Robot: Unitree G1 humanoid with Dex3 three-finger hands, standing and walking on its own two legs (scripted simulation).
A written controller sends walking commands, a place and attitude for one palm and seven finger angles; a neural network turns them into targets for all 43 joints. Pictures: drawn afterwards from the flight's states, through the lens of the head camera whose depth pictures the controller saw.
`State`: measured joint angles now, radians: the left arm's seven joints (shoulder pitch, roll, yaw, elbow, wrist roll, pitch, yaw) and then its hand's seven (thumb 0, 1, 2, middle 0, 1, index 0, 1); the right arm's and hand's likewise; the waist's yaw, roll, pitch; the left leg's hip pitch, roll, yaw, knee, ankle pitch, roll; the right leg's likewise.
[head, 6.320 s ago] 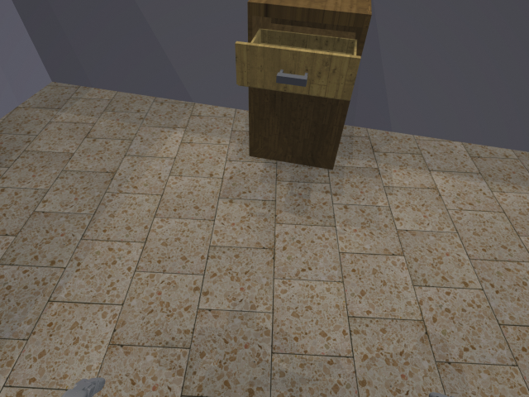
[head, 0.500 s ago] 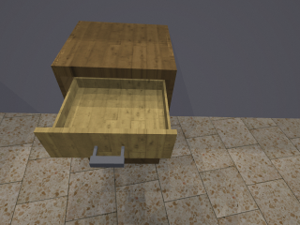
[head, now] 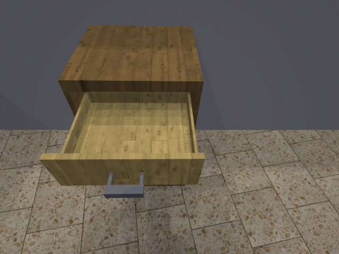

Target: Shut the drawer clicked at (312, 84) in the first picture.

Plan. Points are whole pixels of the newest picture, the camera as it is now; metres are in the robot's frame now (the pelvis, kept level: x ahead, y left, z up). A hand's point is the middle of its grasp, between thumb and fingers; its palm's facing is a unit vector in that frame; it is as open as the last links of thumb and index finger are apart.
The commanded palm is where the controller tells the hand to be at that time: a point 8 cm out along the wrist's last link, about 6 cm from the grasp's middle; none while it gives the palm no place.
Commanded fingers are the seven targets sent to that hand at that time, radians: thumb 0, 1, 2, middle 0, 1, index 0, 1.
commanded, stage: raise the hand and make a fist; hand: left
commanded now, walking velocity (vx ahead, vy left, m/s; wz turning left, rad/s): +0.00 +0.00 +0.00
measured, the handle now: (125, 183) +0.32 +0.15 -0.09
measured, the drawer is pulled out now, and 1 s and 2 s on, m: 0.28 0.28 0.28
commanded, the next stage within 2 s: bring the fist close to the handle in 1.92 s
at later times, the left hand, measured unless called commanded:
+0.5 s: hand out of the picture +0.08 +0.13 -0.08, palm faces +0.15 -0.99 -0.01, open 5.7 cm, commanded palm +0.08 +0.19 -0.05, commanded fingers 0.00 0.90 0.90 -0.70 -0.84 -0.70 -0.84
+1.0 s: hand out of the picture +0.13 +0.14 -0.01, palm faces +0.13 -0.99 -0.04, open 3.4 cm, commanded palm +0.08 +0.17 -0.02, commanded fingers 0.00 0.90 0.90 -1.20 -1.38 -1.20 -1.38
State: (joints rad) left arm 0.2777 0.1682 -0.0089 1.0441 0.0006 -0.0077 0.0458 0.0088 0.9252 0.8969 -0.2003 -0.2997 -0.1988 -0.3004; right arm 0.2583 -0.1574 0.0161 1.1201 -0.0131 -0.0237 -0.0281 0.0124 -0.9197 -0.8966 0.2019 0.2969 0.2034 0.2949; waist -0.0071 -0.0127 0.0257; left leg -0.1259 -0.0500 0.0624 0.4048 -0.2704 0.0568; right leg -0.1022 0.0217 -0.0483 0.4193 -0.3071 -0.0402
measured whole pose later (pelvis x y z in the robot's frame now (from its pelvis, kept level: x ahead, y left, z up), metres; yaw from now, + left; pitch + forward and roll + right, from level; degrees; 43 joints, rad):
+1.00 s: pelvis -0.06 -0.03 -0.08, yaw +3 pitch +13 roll +0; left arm 0.60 0.14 0.05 -0.15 -0.22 -0.50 -0.10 0.02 0.90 0.90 -1.00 -1.18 -1.00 -1.18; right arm 0.27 -0.28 -0.04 0.57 0.02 -0.19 -0.02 0.02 -0.91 -0.90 0.20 0.30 0.20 0.30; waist -0.02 0.03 -0.13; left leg -0.83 -0.02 0.00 1.07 -0.47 0.02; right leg -0.77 0.04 -0.12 1.06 -0.53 -0.08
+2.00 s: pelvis -0.05 +0.01 -0.07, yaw +2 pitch +12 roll -2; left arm 0.72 0.12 -0.15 -0.40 -0.11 -0.35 0.05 0.02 0.90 0.90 -1.40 -1.60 -1.40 -1.60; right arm 0.28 -0.23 0.04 0.38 0.01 -0.11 0.02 0.02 -0.91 -0.90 0.20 0.30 0.20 0.30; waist -0.01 0.06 -0.16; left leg -0.78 -0.03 0.02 1.07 -0.50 0.07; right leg -0.71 0.02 -0.10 1.03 -0.53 -0.04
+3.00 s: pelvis -0.05 -0.02 -0.12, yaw +2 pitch +21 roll -1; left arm 0.28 0.10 -0.10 0.06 -0.08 -0.48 0.09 0.02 0.90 0.90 -1.40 -1.60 -1.40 -1.60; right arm 0.21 -0.23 0.02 0.48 -0.02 -0.08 0.03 0.02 -0.91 -0.90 0.20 0.30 0.20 0.30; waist -0.03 0.03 -0.20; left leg -1.08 -0.02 0.01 1.27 -0.56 0.04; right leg -1.02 0.03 -0.12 1.25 -0.60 -0.08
